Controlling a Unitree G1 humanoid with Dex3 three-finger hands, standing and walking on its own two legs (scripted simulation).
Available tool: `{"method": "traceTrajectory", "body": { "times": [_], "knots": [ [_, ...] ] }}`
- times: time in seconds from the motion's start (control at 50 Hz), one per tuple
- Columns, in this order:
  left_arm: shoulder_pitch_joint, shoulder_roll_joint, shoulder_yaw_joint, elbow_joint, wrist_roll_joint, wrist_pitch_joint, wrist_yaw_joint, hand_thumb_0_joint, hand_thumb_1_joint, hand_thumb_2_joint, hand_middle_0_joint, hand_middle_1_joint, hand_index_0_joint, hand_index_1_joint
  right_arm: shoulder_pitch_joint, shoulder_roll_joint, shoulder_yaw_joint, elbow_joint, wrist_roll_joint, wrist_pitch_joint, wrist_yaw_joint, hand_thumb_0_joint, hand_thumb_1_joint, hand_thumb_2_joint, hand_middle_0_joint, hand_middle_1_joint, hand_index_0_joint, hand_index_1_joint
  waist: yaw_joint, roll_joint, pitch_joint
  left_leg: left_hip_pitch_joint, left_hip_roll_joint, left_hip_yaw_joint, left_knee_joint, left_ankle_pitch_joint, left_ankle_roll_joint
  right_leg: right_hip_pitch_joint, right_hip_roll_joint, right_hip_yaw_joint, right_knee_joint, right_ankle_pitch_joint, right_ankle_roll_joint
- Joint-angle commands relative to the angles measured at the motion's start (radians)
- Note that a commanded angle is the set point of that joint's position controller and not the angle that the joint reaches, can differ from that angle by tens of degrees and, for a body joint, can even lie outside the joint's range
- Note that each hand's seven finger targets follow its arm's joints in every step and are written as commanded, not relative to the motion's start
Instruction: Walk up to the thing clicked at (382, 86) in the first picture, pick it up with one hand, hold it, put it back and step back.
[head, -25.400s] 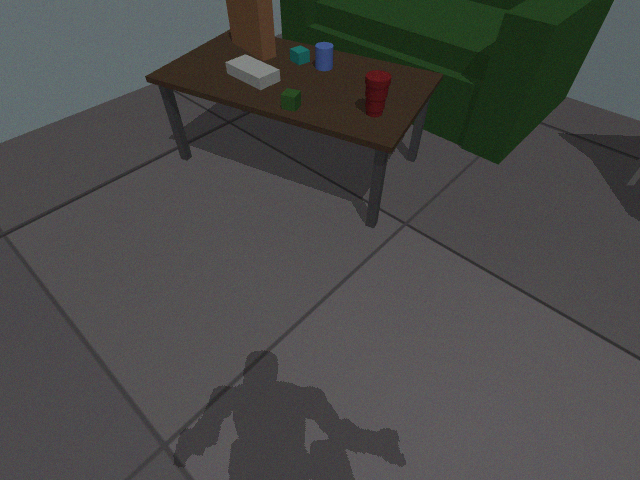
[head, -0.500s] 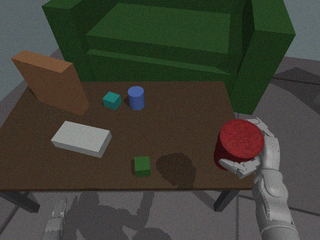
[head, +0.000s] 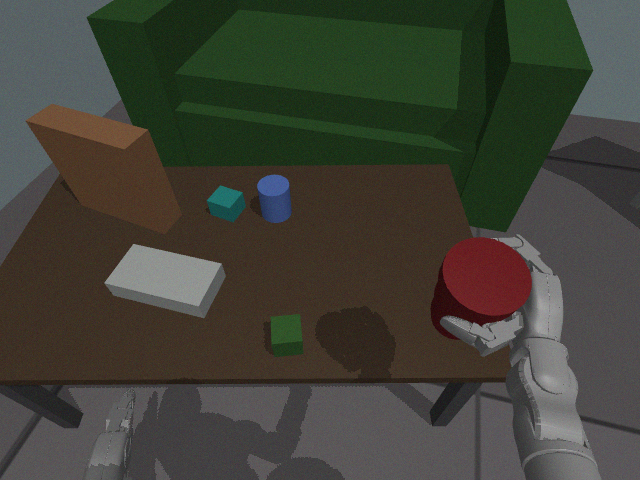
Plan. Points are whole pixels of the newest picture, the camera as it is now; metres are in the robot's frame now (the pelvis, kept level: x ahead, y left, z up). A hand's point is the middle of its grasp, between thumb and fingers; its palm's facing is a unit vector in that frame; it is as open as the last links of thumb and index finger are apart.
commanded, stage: crouch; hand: right
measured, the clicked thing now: (468, 298) +0.35 -0.16 +0.05
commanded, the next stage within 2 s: lower in 1.36 s
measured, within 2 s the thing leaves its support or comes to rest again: neither
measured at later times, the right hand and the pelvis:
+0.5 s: hand (464, 272) +0.44 -0.19 -0.01, palm faces +0.18 +0.98 +0.03, open 11.4 cm; pelvis -0.03 +0.00 -0.05, yaw +0 degrees
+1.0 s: hand (458, 263) +0.50 -0.20 -0.08, palm faces +0.21 +0.98 +0.01, open 11.4 cm; pelvis -0.02 -0.01 -0.09, yaw +2 degrees
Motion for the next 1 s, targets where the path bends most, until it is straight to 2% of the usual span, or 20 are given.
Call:
{"method": "traceTrajectory", "body": {
  "times": [0.0,0.04,0.06,0.1,0.12,0.14,0.24,0.28,0.32,0.36,0.4,0.44,0.5,0.58,0.64,0.66,0.78,0.82,0.9,0.98],
  "knots": [
    [-0.038,0.140,0.071,-0.198,-0.005,-0.060,0.010,0.000,-0.529,0.046,-0.034,-0.049,-0.040,-0.043,-0.270,-0.123,-0.061,-0.106,0.003,-0.060,0.000,0.000,0.018,-1.276,1.222,1.414,1.283,1.414,0.016,0.042,-0.206,0.094,-0.013,0.032,-0.114,0.273,0.009,0.079,0.012,-0.011,-0.110,0.225,-0.027],
    [-0.005,0.104,0.049,-0.148,-0.001,-0.058,0.002,0.000,-0.523,0.038,-0.034,-0.048,-0.041,-0.040,-0.299,-0.105,-0.051,-0.072,0.005,-0.071,0.007,0.000,0.012,-1.247,1.208,1.387,1.266,1.387,0.025,0.022,-0.128,0.037,-0.012,0.034,-0.112,0.207,0.012,0.027,0.011,-0.012,-0.117,0.161,-0.027],
    [-0.004,0.138,0.084,-0.149,0.000,-0.060,0.002,0.000,-0.524,0.036,-0.035,-0.047,-0.042,-0.039,-0.316,-0.127,-0.067,-0.050,0.000,-0.072,0.012,0.000,0.018,-1.236,1.194,1.374,1.252,1.374,0.032,0.032,-0.126,0.018,-0.010,0.030,-0.111,0.178,0.013,0.013,0.011,-0.012,-0.113,0.128,-0.030],
    [0.005,0.090,0.039,-0.149,0.005,-0.068,-0.011,0.000,-0.516,0.027,-0.037,-0.050,-0.048,-0.038,-0.381,-0.136,-0.068,-0.038,-0.007,-0.092,0.019,0.000,0.017,-1.224,1.177,1.356,1.235,1.356,0.035,-0.013,-0.132,-0.006,-0.009,0.027,-0.092,0.171,0.016,0.001,0.011,-0.011,-0.099,0.121,-0.027],
    [0.000,0.102,0.057,-0.169,0.009,-0.075,-0.010,0.000,-0.518,0.027,-0.039,-0.050,-0.049,-0.039,-0.427,-0.131,-0.061,-0.051,-0.010,-0.107,0.022,0.000,0.033,-1.225,1.171,1.356,1.231,1.356,0.051,-0.016,-0.177,-0.014,-0.010,0.027,-0.072,0.192,0.017,0.009,0.009,-0.006,-0.084,0.140,-0.026],
    [-0.002,0.090,0.047,-0.165,0.011,-0.079,-0.012,0.000,-0.519,0.028,-0.038,-0.051,-0.049,-0.039,-0.496,-0.162,-0.080,-0.074,-0.010,-0.126,0.022,0.000,0.044,-1.222,1.168,1.354,1.228,1.354,0.047,-0.027,-0.219,-0.019,-0.009,0.024,-0.053,0.217,0.017,0.016,0.009,-0.005,-0.061,0.167,-0.025],
    [-0.060,0.190,0.141,-0.244,0.026,-0.109,-0.004,0.000,-0.538,0.047,-0.042,-0.055,-0.048,-0.049,-0.624,-0.261,-0.168,0.047,-0.025,-0.185,0.010,0.000,0.053,-1.239,1.172,1.366,1.236,1.366,0.078,0.002,-0.379,-0.088,-0.016,0.021,0.030,0.231,0.015,-0.016,0.004,0.019,0.038,0.176,-0.029],
    [-0.033,0.198,0.148,-0.286,0.032,-0.114,-0.005,0.000,-0.537,0.049,-0.041,-0.056,-0.048,-0.049,-0.652,-0.238,-0.155,0.125,-0.033,-0.197,0.010,0.000,0.044,-1.254,1.186,1.381,1.250,1.381,0.106,0.004,-0.426,-0.091,-0.021,0.021,0.041,0.254,0.013,-0.018,0.006,0.021,0.070,0.198,-0.031],
    [-0.015,0.143,0.085,-0.282,0.037,-0.115,-0.017,0.000,-0.532,0.045,-0.040,-0.056,-0.049,-0.048,-0.698,-0.221,-0.146,0.200,-0.038,-0.211,0.017,0.000,0.073,-1.265,1.190,1.395,1.256,1.395,0.102,-0.015,-0.417,-0.125,-0.024,0.025,0.068,0.255,0.016,-0.070,0.007,0.024,0.091,0.209,-0.027],
    [-0.019,0.103,0.036,-0.304,0.044,-0.118,-0.025,0.000,-0.530,0.044,-0.040,-0.055,-0.048,-0.047,-0.783,-0.261,-0.169,0.277,-0.056,-0.231,0.022,0.000,0.093,-1.264,1.187,1.397,1.254,1.397,0.102,-0.041,-0.443,-0.154,-0.023,0.020,0.091,0.251,0.018,-0.104,0.008,0.023,0.123,0.209,-0.026],
    [-0.009,0.126,0.049,-0.309,0.056,-0.117,-0.028,0.000,-0.526,0.039,-0.042,-0.056,-0.052,-0.046,-0.824,-0.331,-0.213,0.363,-0.076,-0.241,0.023,0.000,0.116,-1.256,1.168,1.385,1.237,1.385,0.112,-0.056,-0.440,-0.194,-0.028,0.024,0.117,0.229,0.023,-0.156,0.006,0.027,0.140,0.191,-0.023],
    [0.029,0.102,0.018,-0.280,0.066,-0.110,-0.043,0.000,-0.519,0.034,-0.043,-0.058,-0.055,-0.046,-0.873,-0.379,-0.245,0.420,-0.089,-0.255,0.028,0.000,0.095,-1.273,1.181,1.399,1.248,1.400,0.100,-0.132,-0.414,-0.259,-0.030,0.024,0.146,0.186,0.031,-0.198,0.005,0.026,0.153,0.162,-0.015],
    [0.006,0.183,0.082,-0.441,0.078,-0.111,-0.047,0.000,-0.513,0.029,-0.044,-0.059,-0.058,-0.045,-0.926,-0.464,-0.303,0.439,-0.108,-0.271,0.021,0.000,0.063,-1.281,1.193,1.407,1.260,1.408,0.121,-0.150,-0.538,-0.240,-0.036,0.029,0.167,0.169,0.033,-0.186,0.001,0.034,0.174,0.140,-0.012],
    [0.083,0.223,0.133,-0.450,0.085,-0.097,-0.054,0.000,-0.513,0.031,-0.044,-0.061,-0.058,-0.046,-0.937,-0.452,-0.310,0.500,-0.114,-0.269,0.027,0.000,0.028,-1.294,1.218,1.423,1.281,1.423,0.177,-0.146,-0.539,-0.292,-0.050,0.047,0.191,0.188,0.033,-0.213,-0.004,0.041,0.221,0.169,-0.017],
    [0.031,0.226,0.125,-0.539,0.084,-0.101,-0.058,0.000,-0.522,0.039,-0.044,-0.057,-0.055,-0.046,-0.976,-0.456,-0.311,0.504,-0.115,-0.277,0.023,0.000,0.067,-1.278,1.198,1.407,1.264,1.407,0.186,-0.122,-0.584,-0.289,-0.053,0.057,0.216,0.193,0.034,-0.243,-0.013,0.052,0.246,0.177,-0.017],
    [0.032,0.194,0.086,-0.541,0.087,-0.102,-0.063,0.000,-0.520,0.039,-0.043,-0.059,-0.055,-0.046,-0.982,-0.445,-0.304,0.535,-0.122,-0.279,0.022,0.000,0.083,-1.268,1.188,1.397,1.254,1.398,0.182,-0.117,-0.573,-0.302,-0.054,0.056,0.225,0.191,0.035,-0.266,-0.013,0.049,0.258,0.176,-0.018],
    [0.065,0.209,0.101,-0.523,0.100,-0.094,-0.066,0.000,-0.526,0.046,-0.041,-0.054,-0.050,-0.046,-1.025,-0.529,-0.342,0.558,-0.154,-0.307,0.024,0.000,0.087,-1.226,1.155,1.352,1.217,1.352,0.208,-0.222,-0.599,-0.405,-0.061,0.069,0.284,0.204,0.044,-0.240,-0.024,0.066,0.302,0.252,-0.005],
    [0.085,0.180,0.068,-0.539,0.105,-0.088,-0.074,0.000,-0.522,0.043,-0.040,-0.055,-0.050,-0.044,-1.042,-0.556,-0.353,0.538,-0.160,-0.311,0.025,0.000,0.081,-1.235,1.163,1.362,1.224,1.363,0.200,-0.259,-0.632,-0.389,-0.061,0.064,0.291,0.226,0.043,-0.246,-0.021,0.057,0.321,0.270,-0.008],
    [0.114,0.229,0.125,-0.541,0.108,-0.073,-0.074,0.000,-0.519,0.042,-0.041,-0.054,-0.051,-0.043,-1.037,-0.581,-0.369,0.563,-0.163,-0.303,0.026,0.000,0.059,-1.264,1.194,1.394,1.255,1.395,0.229,-0.287,-0.624,-0.440,-0.066,0.073,0.308,0.220,0.047,-0.233,-0.027,0.067,0.340,0.299,-0.005],
    [0.104,0.216,0.119,-0.584,0.107,-0.071,-0.078,0.000,-0.530,0.049,-0.041,-0.052,-0.047,-0.046,-1.050,-0.560,-0.358,0.557,-0.164,-0.295,0.028,0.000,0.058,-1.294,1.215,1.424,1.278,1.424,0.253,-0.262,-0.650,-0.400,-0.066,0.069,0.314,0.267,0.041,-0.282,-0.023,0.062,0.376,0.296,-0.015]
  ]
}}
